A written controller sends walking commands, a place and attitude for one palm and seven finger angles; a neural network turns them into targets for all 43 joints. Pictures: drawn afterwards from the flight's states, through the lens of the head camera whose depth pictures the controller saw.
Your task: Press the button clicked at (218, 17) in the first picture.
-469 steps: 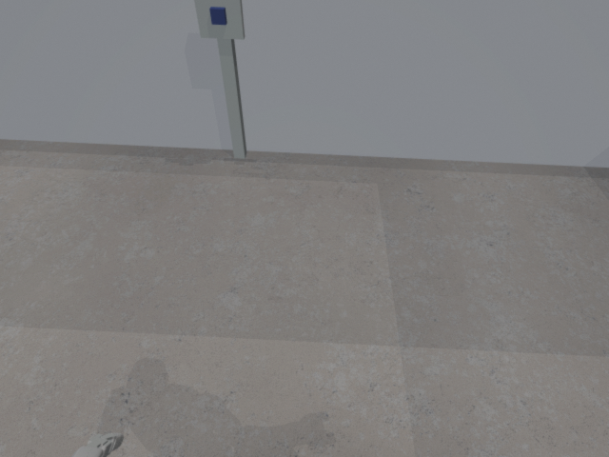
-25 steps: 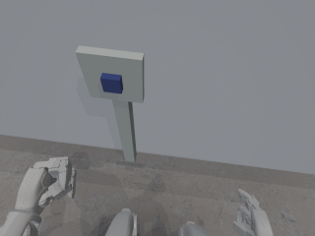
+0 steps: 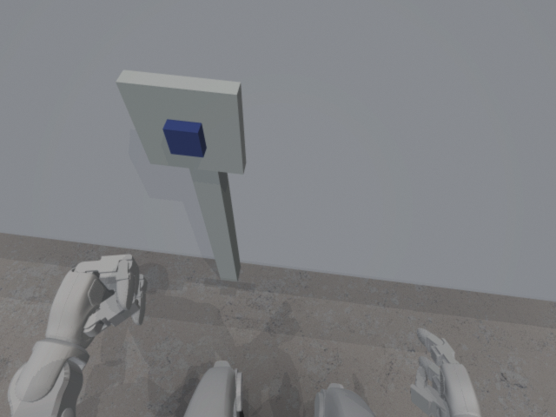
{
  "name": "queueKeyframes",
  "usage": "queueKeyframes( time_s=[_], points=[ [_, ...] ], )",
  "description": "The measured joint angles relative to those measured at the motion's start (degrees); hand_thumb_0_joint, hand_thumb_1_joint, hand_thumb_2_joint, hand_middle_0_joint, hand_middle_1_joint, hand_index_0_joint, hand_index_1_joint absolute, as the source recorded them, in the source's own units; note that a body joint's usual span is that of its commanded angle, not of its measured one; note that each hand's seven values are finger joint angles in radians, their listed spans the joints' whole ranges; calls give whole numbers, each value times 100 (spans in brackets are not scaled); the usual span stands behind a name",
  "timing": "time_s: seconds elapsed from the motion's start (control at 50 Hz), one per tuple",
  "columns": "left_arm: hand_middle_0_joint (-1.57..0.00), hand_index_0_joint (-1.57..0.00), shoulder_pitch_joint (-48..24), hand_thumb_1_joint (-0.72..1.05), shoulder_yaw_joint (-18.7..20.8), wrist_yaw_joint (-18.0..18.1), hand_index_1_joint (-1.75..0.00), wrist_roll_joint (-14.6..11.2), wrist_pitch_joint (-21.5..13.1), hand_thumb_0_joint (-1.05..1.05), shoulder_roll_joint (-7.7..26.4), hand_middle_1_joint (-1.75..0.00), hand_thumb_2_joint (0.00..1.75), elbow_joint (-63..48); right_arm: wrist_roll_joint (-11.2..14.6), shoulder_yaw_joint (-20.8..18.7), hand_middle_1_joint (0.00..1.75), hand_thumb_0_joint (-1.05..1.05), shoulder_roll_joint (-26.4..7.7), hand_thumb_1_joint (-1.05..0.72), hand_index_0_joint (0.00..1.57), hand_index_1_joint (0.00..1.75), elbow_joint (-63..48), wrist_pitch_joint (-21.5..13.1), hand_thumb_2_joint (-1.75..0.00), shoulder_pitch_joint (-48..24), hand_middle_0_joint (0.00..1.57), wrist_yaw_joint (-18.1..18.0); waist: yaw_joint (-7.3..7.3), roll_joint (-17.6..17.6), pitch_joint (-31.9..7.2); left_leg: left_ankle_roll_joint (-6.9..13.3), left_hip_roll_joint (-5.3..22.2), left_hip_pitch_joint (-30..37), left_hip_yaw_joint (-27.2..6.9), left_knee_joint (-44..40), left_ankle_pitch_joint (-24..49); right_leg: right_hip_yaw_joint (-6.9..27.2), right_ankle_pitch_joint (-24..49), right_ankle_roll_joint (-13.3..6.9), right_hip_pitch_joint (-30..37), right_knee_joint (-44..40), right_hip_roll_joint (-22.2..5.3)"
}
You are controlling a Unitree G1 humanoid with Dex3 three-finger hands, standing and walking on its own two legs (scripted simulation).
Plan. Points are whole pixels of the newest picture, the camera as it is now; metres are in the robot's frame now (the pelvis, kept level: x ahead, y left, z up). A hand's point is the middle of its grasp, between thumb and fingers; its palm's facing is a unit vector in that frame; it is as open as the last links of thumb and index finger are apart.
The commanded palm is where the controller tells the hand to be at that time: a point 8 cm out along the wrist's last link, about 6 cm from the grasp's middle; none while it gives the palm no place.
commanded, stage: aim a knuckle at the button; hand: left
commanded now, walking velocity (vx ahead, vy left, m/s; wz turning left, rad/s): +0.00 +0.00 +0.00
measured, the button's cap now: (186, 137) +0.53 +0.18 +0.06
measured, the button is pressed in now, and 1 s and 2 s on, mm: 0 0 0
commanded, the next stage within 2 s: press the button with the knuckle in 1.74 s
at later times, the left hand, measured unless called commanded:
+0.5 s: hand (166, 240) +0.34 +0.18 +0.04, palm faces -0.11 -0.99 -0.03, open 3.1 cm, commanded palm +0.33 +0.24 +0.04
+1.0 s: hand (195, 191) +0.44 +0.16 +0.03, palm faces -0.09 -1.00 -0.04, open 3.1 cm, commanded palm +0.42 +0.21 +0.03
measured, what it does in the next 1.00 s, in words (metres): stands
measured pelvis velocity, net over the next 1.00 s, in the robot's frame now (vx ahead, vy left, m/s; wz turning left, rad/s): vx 0.00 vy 0.01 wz -0.03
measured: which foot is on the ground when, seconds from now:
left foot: down 0.00-1.00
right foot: down 0.00-1.00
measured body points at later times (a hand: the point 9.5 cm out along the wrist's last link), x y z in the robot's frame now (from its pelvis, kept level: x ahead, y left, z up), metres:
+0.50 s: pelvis +0.01 +0.01 +0.00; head +0.10 +0.02 +0.44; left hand +0.34 +0.23 +0.04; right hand +0.14 -0.25 -0.09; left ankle +0.05 +0.12 -0.63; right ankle +0.00 -0.10 -0.63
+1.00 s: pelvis +0.00 +0.01 -0.01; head +0.12 +0.02 +0.42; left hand +0.44 +0.21 +0.03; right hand +0.08 -0.26 -0.12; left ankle +0.05 +0.12 -0.63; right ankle +0.00 -0.10 -0.63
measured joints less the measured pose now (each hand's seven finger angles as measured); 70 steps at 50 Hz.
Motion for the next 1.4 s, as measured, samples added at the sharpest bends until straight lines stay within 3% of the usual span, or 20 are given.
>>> queueKeyframes(
  time_s=[0.3,0.52,0.74,1.02,1.22,1.4],
  points=[
    [-130,-130,-1188,90,58,266,-150,148,193,1,81,-150,90,901,-5,-28,30,1,-112,-91,21,30,148,147,-90,250,20,57,-172,-28,-3,37,13,-72,130,-105,18,132,54,42,-149,-66,5],
    [-130,-130,-1871,90,-98,684,-150,460,-29,1,-69,-150,90,1355,-60,-59,30,1,-45,-91,21,30,256,316,-90,241,20,167,-240,-77,-6,89,-16,-113,231,-166,33,231,85,97,-238,-91,-29],
    [-130,-130,-2908,90,-184,836,-150,664,-154,1,-60,-150,90,2400,-76,-26,30,1,-33,-91,21,30,367,509,-90,213,20,203,-252,-65,-2,104,-36,-304,202,-69,37,207,78,105,-406,1,-49],
    [-130,-130,-4468,90,171,1061,-150,965,-287,1,194,-150,90,3920,-146,-46,30,1,-36,-91,21,30,531,845,-90,386,20,286,-503,-41,8,87,22,-728,220,122,9,242,49,76,-870,224,-6],
    [-130,-130,-4090,90,244,1031,-150,929,-378,1,92,-150,90,3808,-113,-94,30,1,-23,-91,20,30,512,1142,-90,652,20,372,-497,-18,-3,65,43,-543,313,-72,19,336,67,66,-762,88,22],
    [-130,-130,-3942,90,280,973,-150,882,-638,1,170,-150,90,3675,-102,-114,30,1,-15,-91,20,30,510,1111,-90,487,20,322,-440,-89,7,11,41,-467,220,-98,34,249,59,15,-642,40,37]
  ],
)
